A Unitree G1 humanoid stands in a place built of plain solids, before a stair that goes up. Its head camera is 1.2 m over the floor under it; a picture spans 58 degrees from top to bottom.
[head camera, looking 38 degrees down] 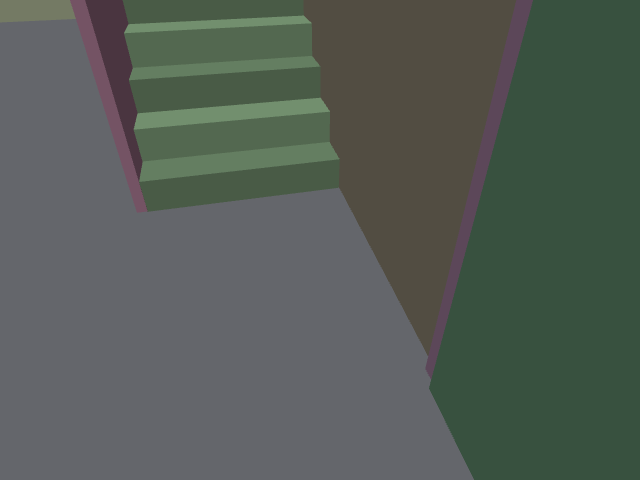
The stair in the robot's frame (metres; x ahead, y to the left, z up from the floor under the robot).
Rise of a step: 0.17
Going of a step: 0.21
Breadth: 0.98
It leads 13 degrees to the left of straight ahead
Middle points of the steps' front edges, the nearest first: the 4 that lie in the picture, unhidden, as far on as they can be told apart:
1.87 0.37 0.17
2.08 0.42 0.34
2.28 0.47 0.51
2.48 0.52 0.68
